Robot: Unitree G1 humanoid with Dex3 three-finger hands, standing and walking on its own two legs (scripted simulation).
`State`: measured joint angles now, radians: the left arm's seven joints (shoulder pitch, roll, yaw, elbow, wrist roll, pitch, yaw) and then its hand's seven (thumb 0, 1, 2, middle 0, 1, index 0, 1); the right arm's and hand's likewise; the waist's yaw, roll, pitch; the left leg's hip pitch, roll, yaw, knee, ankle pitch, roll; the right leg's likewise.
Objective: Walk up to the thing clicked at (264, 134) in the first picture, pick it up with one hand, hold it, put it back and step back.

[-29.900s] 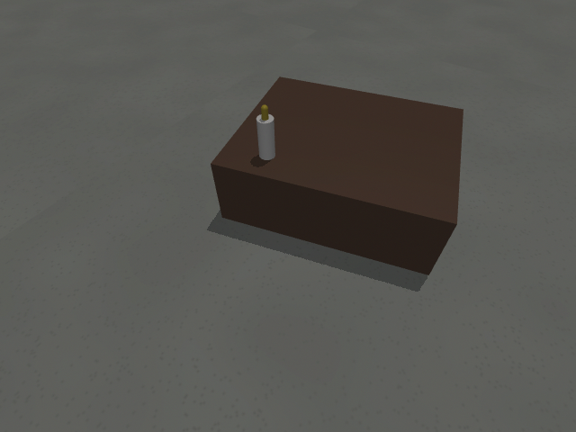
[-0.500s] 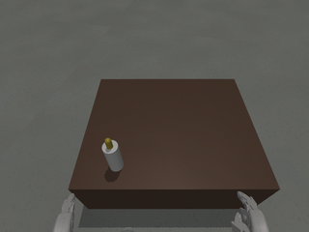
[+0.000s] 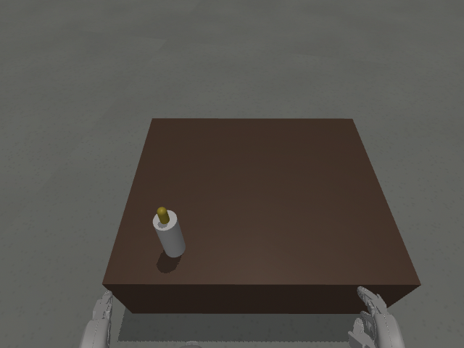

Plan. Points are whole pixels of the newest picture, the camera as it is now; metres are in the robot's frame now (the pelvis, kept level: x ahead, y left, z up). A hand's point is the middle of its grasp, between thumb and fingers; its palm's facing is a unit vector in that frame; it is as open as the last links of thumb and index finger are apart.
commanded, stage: stand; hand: left
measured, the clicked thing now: (168, 230) +0.50 +0.21 -0.28
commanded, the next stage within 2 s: none
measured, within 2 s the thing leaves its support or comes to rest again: neither
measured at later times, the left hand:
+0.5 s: hand out of the picture +0.08 +0.27 -0.12, palm faces +0.01 -0.93 -0.37, open 8.6 cm
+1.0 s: hand out of the picture +0.02 +0.27 -0.11, palm faces +0.00 -0.94 -0.35, open 7.4 cm
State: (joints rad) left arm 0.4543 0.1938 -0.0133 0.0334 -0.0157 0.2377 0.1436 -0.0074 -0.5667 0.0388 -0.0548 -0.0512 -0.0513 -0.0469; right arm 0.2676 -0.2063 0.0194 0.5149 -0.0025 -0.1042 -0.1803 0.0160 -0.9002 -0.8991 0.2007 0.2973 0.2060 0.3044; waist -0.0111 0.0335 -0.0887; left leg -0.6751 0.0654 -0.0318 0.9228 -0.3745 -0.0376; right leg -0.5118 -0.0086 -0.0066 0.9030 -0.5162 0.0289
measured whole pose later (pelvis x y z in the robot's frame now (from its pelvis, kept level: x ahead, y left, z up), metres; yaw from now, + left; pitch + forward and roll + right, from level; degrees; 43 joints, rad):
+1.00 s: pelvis -0.01 +0.02 +0.05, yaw +1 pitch -4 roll -1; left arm 0.21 0.34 0.01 1.09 0.03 -0.01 0.01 0.01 0.91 0.89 -0.21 -0.30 -0.20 -0.30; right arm 0.14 -0.32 -0.04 1.11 -0.02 0.01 0.01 0.01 -0.90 -0.89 0.20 0.30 0.20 0.30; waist 0.01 0.01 0.06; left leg -0.23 0.02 -0.01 0.44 -0.14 -0.01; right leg -0.07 -0.06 -0.01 0.41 -0.27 0.06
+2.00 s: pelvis +0.01 +0.01 +0.06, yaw +1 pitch -3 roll +0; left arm 0.15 0.34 0.01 1.12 0.01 0.00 0.01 0.01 0.91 0.89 -0.21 -0.30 -0.20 -0.30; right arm 0.10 -0.34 -0.02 1.16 -0.01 0.00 0.01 0.01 -0.91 -0.89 0.20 0.30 0.20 0.30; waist 0.00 0.00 0.07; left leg -0.18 0.02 -0.01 0.38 -0.14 -0.02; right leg -0.02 -0.05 -0.01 0.34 -0.26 0.05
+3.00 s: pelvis -0.08 -0.03 +0.04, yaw +3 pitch -1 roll +2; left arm 0.18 0.33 0.07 0.95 0.03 0.04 0.01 0.01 0.91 0.89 -0.21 -0.30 -0.20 -0.30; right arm 0.07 -0.41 -0.06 0.92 0.00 0.06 -0.01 0.01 -0.91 -0.89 0.20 0.30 0.20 0.30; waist 0.02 0.07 0.17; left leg -0.54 -0.15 -0.16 1.15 -0.46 0.00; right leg -0.29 -0.03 -0.02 0.66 -0.36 -0.03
